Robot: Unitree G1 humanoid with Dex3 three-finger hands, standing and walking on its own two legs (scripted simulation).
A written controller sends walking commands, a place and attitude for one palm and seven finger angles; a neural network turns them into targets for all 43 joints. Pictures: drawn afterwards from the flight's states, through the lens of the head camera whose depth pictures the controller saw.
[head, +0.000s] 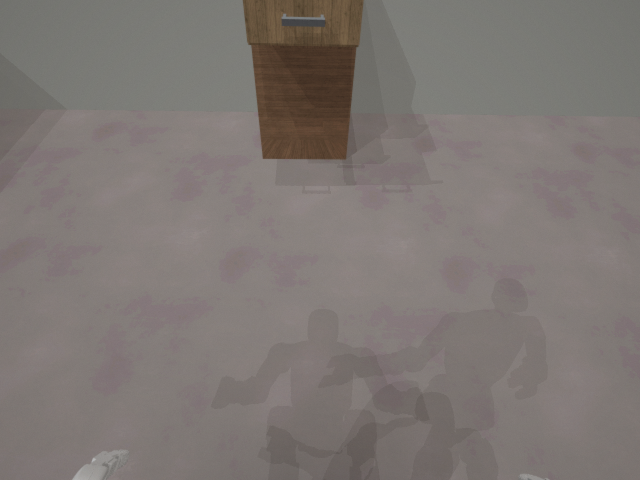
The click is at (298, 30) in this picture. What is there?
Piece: drawer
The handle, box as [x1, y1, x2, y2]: [282, 14, 324, 26]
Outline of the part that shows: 282,17 282,25 324,26 323,15 321,15 320,17 286,17 285,14 283,14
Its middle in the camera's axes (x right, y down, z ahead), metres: -0.06 -0.72 +1.26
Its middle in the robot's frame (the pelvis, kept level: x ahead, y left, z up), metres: +1.43 +0.12 +0.02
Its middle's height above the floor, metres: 0.79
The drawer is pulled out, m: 0.28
